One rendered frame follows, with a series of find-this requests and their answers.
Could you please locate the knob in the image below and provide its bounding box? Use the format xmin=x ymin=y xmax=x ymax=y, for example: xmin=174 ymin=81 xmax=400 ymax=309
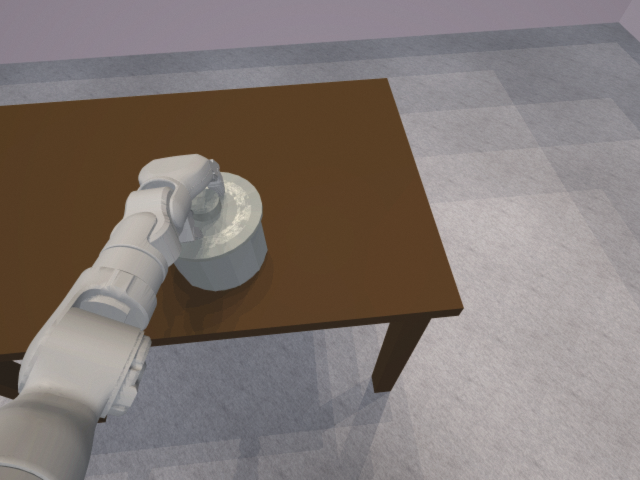
xmin=190 ymin=189 xmax=222 ymax=222

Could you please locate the pot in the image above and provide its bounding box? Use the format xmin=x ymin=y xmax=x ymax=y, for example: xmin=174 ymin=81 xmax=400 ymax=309
xmin=174 ymin=223 xmax=268 ymax=291

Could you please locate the left robot upper arm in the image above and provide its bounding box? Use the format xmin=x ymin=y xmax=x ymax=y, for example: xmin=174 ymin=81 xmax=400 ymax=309
xmin=0 ymin=306 xmax=152 ymax=480

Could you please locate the left robot forearm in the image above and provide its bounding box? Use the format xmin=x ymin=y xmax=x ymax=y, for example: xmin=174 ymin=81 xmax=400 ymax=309
xmin=18 ymin=176 xmax=192 ymax=394

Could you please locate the table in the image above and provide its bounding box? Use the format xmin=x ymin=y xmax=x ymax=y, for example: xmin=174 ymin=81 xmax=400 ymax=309
xmin=0 ymin=78 xmax=464 ymax=423

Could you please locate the left robot hand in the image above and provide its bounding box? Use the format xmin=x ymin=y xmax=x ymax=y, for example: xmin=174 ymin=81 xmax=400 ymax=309
xmin=138 ymin=154 xmax=225 ymax=243

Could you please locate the lid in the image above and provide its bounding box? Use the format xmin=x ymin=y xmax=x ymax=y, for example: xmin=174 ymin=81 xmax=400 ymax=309
xmin=178 ymin=172 xmax=263 ymax=262

